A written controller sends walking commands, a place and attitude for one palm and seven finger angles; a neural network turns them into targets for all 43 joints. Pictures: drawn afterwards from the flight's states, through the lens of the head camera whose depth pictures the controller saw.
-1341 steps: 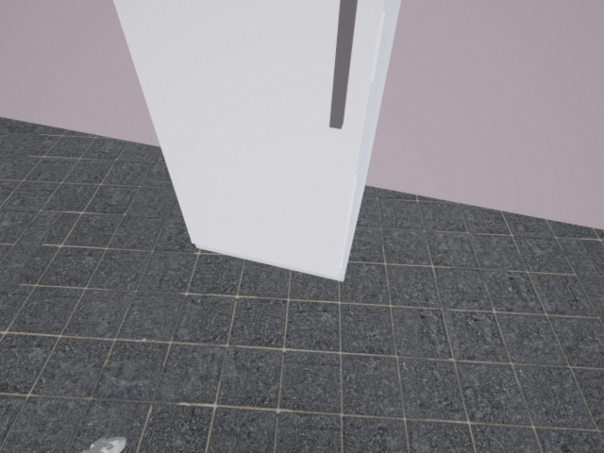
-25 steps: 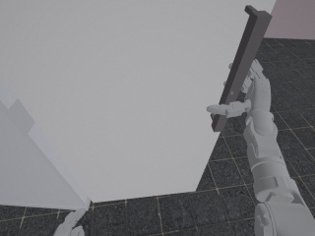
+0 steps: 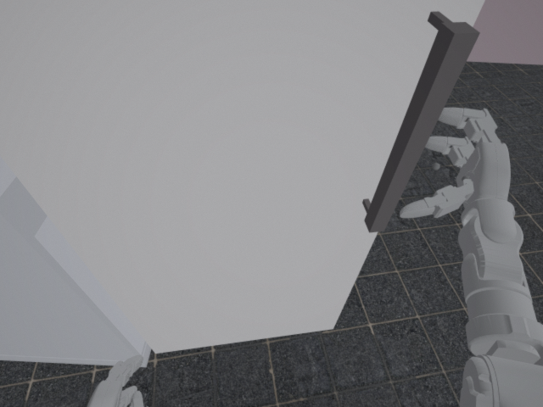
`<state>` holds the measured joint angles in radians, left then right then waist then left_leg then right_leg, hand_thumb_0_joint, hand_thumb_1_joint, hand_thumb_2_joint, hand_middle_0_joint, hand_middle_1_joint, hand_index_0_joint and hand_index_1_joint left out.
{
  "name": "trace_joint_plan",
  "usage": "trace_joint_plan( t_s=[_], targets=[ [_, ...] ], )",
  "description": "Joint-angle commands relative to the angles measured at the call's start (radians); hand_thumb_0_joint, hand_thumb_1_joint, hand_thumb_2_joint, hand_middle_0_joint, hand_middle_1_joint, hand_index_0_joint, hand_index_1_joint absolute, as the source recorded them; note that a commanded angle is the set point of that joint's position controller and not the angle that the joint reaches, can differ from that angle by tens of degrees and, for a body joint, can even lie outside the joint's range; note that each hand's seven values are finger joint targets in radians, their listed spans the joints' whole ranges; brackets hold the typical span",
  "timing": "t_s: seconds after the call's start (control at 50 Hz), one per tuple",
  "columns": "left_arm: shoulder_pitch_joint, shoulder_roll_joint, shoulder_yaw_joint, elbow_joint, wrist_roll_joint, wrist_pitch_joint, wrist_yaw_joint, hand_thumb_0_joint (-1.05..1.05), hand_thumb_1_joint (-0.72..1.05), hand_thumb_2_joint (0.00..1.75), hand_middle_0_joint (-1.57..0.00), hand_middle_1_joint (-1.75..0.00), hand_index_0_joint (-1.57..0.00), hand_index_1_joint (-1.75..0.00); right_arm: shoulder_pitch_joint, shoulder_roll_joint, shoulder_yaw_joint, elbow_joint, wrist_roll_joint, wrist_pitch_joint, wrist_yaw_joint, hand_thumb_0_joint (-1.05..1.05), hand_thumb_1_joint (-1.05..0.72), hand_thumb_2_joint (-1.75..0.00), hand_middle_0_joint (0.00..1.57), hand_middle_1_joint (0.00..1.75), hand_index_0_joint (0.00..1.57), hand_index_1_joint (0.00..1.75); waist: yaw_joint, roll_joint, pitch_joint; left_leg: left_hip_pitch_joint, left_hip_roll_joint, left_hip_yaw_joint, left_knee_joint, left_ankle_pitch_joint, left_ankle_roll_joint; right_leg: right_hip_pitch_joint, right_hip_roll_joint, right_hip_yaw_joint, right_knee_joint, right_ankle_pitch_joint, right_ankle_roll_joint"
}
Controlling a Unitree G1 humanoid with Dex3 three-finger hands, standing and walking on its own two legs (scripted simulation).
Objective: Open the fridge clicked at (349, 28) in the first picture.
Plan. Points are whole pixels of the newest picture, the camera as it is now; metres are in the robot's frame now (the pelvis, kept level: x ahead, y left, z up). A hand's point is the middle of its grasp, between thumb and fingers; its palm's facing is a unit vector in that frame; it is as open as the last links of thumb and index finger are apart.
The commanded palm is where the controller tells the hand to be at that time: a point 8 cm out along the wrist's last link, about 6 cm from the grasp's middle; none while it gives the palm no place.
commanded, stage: slip the hand off the handle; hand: right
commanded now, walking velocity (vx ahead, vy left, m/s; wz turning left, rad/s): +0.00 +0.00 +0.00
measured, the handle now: (399, 143) +0.46 -0.14 +0.18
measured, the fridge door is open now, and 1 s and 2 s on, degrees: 80 80 80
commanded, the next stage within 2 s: draw the hand back to the body in 1.08 s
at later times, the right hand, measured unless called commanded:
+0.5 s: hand (469, 164) +0.43 -0.24 +0.17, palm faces +0.07 +0.99 -0.10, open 14.7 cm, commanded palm +0.38 -0.28 +0.17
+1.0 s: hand (501, 219) +0.33 -0.25 +0.17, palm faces +0.10 +0.99 -0.10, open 14.7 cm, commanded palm +0.30 -0.29 +0.17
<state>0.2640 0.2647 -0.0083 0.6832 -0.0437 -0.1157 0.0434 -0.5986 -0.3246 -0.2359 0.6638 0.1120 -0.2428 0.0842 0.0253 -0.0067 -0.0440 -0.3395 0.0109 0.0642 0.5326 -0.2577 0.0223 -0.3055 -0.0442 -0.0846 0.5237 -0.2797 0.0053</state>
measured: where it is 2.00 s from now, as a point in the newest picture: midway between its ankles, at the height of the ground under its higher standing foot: outside the picture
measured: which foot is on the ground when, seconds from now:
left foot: down 0.00-1.00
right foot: down 0.00-1.00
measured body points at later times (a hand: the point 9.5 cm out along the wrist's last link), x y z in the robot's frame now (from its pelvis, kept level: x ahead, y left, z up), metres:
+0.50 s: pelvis +0.01 -0.02 +0.00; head +0.03 -0.02 +0.45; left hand +0.08 +0.24 -0.12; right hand +0.42 -0.29 +0.18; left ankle +0.01 +0.10 -0.73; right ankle -0.01 -0.12 -0.73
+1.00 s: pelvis +0.00 -0.02 +0.00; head -0.01 -0.01 +0.45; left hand +0.19 +0.21 -0.08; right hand +0.32 -0.30 +0.17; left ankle +0.01 +0.10 -0.73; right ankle -0.01 -0.12 -0.73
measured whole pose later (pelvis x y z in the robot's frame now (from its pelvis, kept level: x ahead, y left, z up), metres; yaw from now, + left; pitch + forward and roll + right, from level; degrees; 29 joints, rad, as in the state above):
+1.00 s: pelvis +0.00 -0.02 +0.00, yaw -1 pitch +1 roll +0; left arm 0.21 0.25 -0.05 0.62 -0.06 -0.14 0.08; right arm -0.29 -0.34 -0.27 0.32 0.21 -0.14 0.24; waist -0.04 -0.02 -0.06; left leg -0.28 0.03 0.08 0.54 -0.27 0.00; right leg -0.27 -0.02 -0.06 0.56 -0.31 -0.02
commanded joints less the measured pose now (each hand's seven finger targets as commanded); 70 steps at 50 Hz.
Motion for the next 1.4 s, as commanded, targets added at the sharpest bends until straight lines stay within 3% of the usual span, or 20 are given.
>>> trace_joint_plan(
  t_s=[0.0,0.06,0.14,0.16,0.24,0.3,0.36,0.42,0.5,0.58,0.7,0.76,0.84,1.06,1.14,1.18,1.2,1.28,1.32,1.38],
  targets=[
    [0.002,0.128,0.044,-0.121,-0.007,-0.035,0.013,0.0,0.9,0.9,-0.2,-0.3,-0.2,-0.3,-0.444,-0.219,-0.038,-0.204,0.02,-0.085,0.036,0.0,0.55,-0.2,0.25,1.15,0.25,1.15,0.005,0.026,-0.298,0.139,-0.005,-0.062,-0.044,0.327,-0.005,0.075,0.045,0.029,-0.02,0.237,-0.042],
    [0.007,0.134,0.046,-0.115,-0.009,-0.03,0.018,0.0,0.9,0.9,-0.2,-0.3,-0.2,-0.3,-0.481,-0.209,-0.025,-0.176,0.03,-0.087,0.057,0.0,0.55,-0.2,0.25,1.15,0.25,1.15,0.023,-0.013,-0.27,0.089,-0.007,-0.06,-0.049,0.292,-0.002,0.084,0.043,0.035,-0.011,0.218,-0.043],
    [0.023,0.148,0.043,-0.104,-0.007,-0.025,0.025,0.0,0.9,0.9,-0.2,-0.3,-0.2,-0.3,-0.535,-0.295,-0.082,-0.109,0.037,-0.093,0.074,0.0,0.55,-0.2,0.25,1.15,0.25,1.15,0.026,0.042,-0.273,0.079,-0.006,-0.063,-0.052,0.221,-0.005,0.045,0.041,0.049,-0.01,0.162,-0.043],
    [0.026,0.153,0.044,-0.106,-0.004,-0.019,0.028,0.0,0.9,0.9,-0.2,-0.3,-0.2,-0.3,-0.528,-0.33,-0.114,-0.117,0.036,-0.1,0.076,0.0,0.55,-0.2,0.25,1.15,0.25,1.15,0.015,0.005,-0.293,0.096,-0.005,-0.067,-0.043,0.243,-0.003,0.047,0.042,0.047,-0.006,0.183,-0.044],
    [0.04,0.144,0.043,-0.111,-0.002,-0.018,0.025,0.0,0.9,0.9,-0.2,-0.3,-0.2,-0.3,-0.559,-0.319,-0.089,-0.128,0.029,-0.129,0.099,0.0,0.55,-0.2,0.25,1.15,0.25,1.15,0.02,-0.059,-0.345,0.078,-0.013,-0.058,-0.02,0.273,0.006,0.09,0.039,0.059,0.008,0.244,-0.038],
    [0.06,0.153,0.042,-0.104,-0.004,-0.011,0.027,0.0,0.9,0.9,-0.2,-0.3,-0.2,-0.3,-0.543,-0.343,-0.113,-0.068,0.042,-0.126,0.117,0.0,0.55,-0.2,0.25,1.15,0.25,1.15,0.025,-0.005,-0.311,0.068,-0.017,-0.05,-0.018,0.281,0.003,0.061,0.032,0.066,0.009,0.25,-0.038],
    [0.068,0.155,0.044,-0.107,-0.003,-0.006,0.028,0.0,0.9,0.9,-0.2,-0.3,-0.2,-0.3,-0.559,-0.336,-0.102,-0.066,0.038,-0.122,0.13,0.0,0.55,-0.2,0.25,1.15,0.25,1.15,0.028,-0.055,-0.316,0.037,-0.019,-0.044,-0.012,0.259,0.008,0.084,0.029,0.073,0.012,0.259,-0.036],
    [0.067,0.149,0.049,-0.136,-0.002,-0.011,0.017,0.0,0.9,0.9,-0.2,-0.3,-0.2,-0.3,-0.421,-0.288,-0.094,-0.155,0.058,-0.115,0.142,0.0,0.55,-0.2,0.25,1.15,0.25,1.15,-0.007,-0.06,-0.38,0.06,-0.024,-0.035,0.001,0.3,0.01,0.132,0.021,0.081,0.012,0.352,-0.025],
    [0.046,0.15,0.05,-0.161,-0.005,-0.006,0.009,0.0,0.9,0.9,-0.2,-0.3,-0.2,-0.3,-0.253,-0.298,-0.14,-0.251,0.083,-0.078,0.141,0.0,0.55,-0.2,0.25,1.15,0.25,1.15,-0.034,0.007,-0.316,0.1,-0.025,-0.031,-0.004,0.336,0.006,0.092,0.011,0.072,-0.004,0.387,-0.027],
    [0.011,0.14,0.048,-0.183,-0.004,-0.015,0.012,0.0,0.9,0.9,-0.2,-0.3,-0.2,-0.3,-0.192,-0.317,-0.167,-0.426,0.078,-0.045,0.116,0.0,0.55,-0.2,0.25,1.15,0.25,1.15,-0.047,-0.044,-0.319,0.113,-0.024,-0.031,-0.008,0.327,0.007,0.123,0.008,0.074,-0.015,0.407,-0.025],
    [-0.035,0.127,0.034,-0.18,-0.006,-0.041,0.03,0.0,0.9,0.9,-0.2,-0.3,-0.2,-0.3,-0.172,-0.253,-0.105,-0.543,0.082,-0.017,0.105,0.0,0.55,-0.2,0.25,1.15,0.25,1.15,-0.023,-0.086,-0.261,0.067,-0.027,-0.024,-0.032,0.238,0.008,0.154,0.01,0.081,-0.029,0.3,-0.021],
    [-0.052,0.126,0.029,-0.177,-0.009,-0.054,0.04,0.0,0.9,0.9,-0.2,-0.3,-0.2,-0.3,-0.153,-0.221,-0.069,-0.56,0.085,-0.002,0.115,0.0,0.55,-0.2,0.25,1.15,0.25,1.15,-0.017,-0.062,-0.251,0.059,-0.025,-0.02,-0.038,0.213,0.009,0.168,0.009,0.092,-0.032,0.278,-0.02],
    [-0.085,0.121,0.018,-0.183,-0.015,-0.063,0.045,0.0,0.9,0.9,-0.2,-0.3,-0.2,-0.3,-0.074,-0.207,-0.068,-0.537,0.102,0.032,0.134,0.0,0.55,-0.2,0.25,1.15,0.25,1.15,-0.03,-0.041,-0.203,0.064,-0.021,-0.017,-0.049,0.182,0.008,0.134,0.017,0.092,-0.045,0.21,-0.02],
    [-0.13,0.116,0.004,-0.204,-0.013,-0.081,0.057,0.0,0.9,0.9,-0.2,-0.3,-0.2,-0.3,0.026,-0.294,-0.169,-0.625,0.13,0.046,0.17,0.0,0.55,-0.2,0.25,1.15,0.25,1.15,-0.056,-0.025,-0.204,0.129,-0.011,-0.031,-0.061,0.202,0.004,0.113,0.029,0.072,-0.038,0.191,-0.034],
    [-0.136,0.11,-0.001,-0.2,-0.016,-0.102,0.065,0.0,0.9,0.9,-0.2,-0.3,-0.2,-0.3,-0.024,-0.248,-0.112,-0.644,0.141,0.042,0.199,0.0,0.55,-0.2,0.25,1.15,0.25,1.15,-0.035,-0.074,-0.188,0.094,-0.011,-0.033,-0.066,0.176,0.001,0.126,0.035,0.074,-0.033,0.165,-0.033],
    [-0.129,0.115,0.0,-0.187,-0.017,-0.108,0.07,0.0,0.9,0.9,-0.2,-0.3,-0.2,-0.3,-0.053,-0.255,-0.11,-0.627,0.145,0.045,0.203,0.0,0.55,-0.2,0.25,1.15,0.25,1.15,-0.025,-0.052,-0.173,0.085,-0.009,-0.034,-0.073,0.163,0.0,0.118,0.033,0.079,-0.033,0.151,-0.035],
    [-0.128,0.15,-0.008,-0.185,-0.027,-0.112,0.081,0.0,0.9,0.9,-0.2,-0.3,-0.2,-0.3,0.018,-0.316,-0.11,-0.478,0.161,0.129,0.295,0.0,0.55,-0.2,0.25,1.15,0.25,1.15,-0.022,-0.046,-0.205,0.144,-0.002,-0.043,-0.073,0.186,0.004,0.128,0.03,0.08,-0.052,0.139,-0.043],
    [-0.168,0.144,-0.025,-0.234,-0.032,-0.118,0.089,0.0,0.9,0.9,-0.2,-0.3,-0.2,-0.3,0.025,-0.445,-0.231,-0.577,0.227,0.251,0.462,0.0,0.55,-0.2,0.25,1.15,0.25,1.15,-0.067,-0.049,-0.263,0.242,0.016,-0.051,-0.068,0.328,-0.004,0.14,0.05,0.084,-0.042,0.254,-0.057],
    [-0.167,0.138,-0.029,-0.25,-0.029,-0.126,0.071,0.0,0.9,0.9,-0.2,-0.3,-0.2,-0.3,0.089,-0.485,-0.298,-0.58,0.262,0.263,0.506,0.0,0.55,-0.2,0.25,1.15,0.25,1.15,-0.078,-0.002,-0.231,0.24,0.017,-0.06,-0.073,0.345,-0.017,0.122,0.055,0.088,-0.033,0.252,-0.054],
    [-0.161,0.136,-0.024,-0.262,-0.03,-0.134,0.046,0.0,0.9,0.9,-0.2,-0.3,-0.2,-0.3,0.18,-0.445,-0.311,-0.573,0.295,0.247,0.518,0.0,0.55,-0.2,0.25,1.15,0.25,1.15,-0.077,0.033,-0.179,0.212,0.024,-0.078,-0.079,0.322,-0.034,0.096,0.048,0.08,-0.026,0.224,-0.048]
  ],
)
